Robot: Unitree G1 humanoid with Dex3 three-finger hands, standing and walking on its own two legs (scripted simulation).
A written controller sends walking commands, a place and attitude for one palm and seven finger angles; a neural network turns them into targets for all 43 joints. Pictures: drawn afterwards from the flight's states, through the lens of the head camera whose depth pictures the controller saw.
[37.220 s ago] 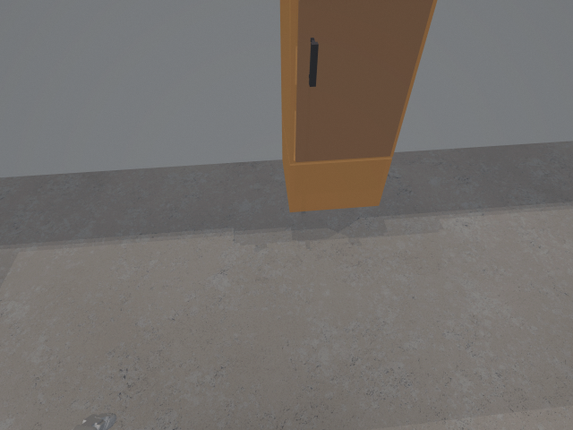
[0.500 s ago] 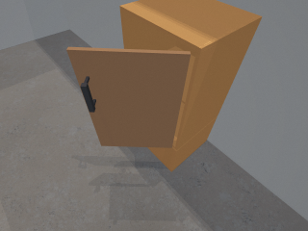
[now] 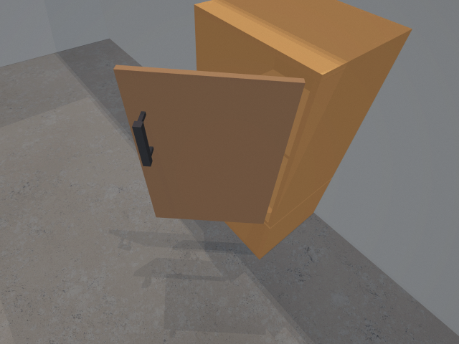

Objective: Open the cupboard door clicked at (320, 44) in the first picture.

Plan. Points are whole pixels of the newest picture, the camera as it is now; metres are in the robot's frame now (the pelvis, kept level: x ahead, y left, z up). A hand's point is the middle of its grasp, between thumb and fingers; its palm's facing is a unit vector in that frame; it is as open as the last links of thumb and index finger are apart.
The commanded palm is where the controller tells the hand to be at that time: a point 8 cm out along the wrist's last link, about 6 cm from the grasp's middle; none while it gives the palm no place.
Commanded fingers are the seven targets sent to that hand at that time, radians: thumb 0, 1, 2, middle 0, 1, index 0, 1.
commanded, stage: come to a stop and stand still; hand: left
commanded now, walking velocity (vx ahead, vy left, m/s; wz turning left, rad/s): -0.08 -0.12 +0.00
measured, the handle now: (145, 139) +0.55 +0.26 -0.01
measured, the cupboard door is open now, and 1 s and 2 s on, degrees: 47 47 47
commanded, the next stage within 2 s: look again from close up in 1.32 s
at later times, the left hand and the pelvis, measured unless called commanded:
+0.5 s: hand out of the picture +0.04 +0.18 -0.17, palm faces +0.01 -0.97 -0.22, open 7.3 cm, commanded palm none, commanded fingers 0.00 0.90 0.90 -0.20 -0.30 -0.20 -0.30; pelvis +0.00 +0.00 +0.00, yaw +0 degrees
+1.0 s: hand out of the picture -0.02 +0.12 -0.16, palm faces +0.02 -0.98 -0.19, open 7.4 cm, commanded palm none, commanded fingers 0.00 0.90 0.90 -0.20 -0.30 -0.20 -0.30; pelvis +0.00 -0.04 +0.01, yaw +0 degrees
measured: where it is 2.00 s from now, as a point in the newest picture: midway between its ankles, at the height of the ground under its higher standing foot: outside the picture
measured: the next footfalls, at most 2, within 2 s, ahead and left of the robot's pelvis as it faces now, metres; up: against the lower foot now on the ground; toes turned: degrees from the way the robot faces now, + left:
right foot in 0.32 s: +0.04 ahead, -0.13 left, +0.00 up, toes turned -1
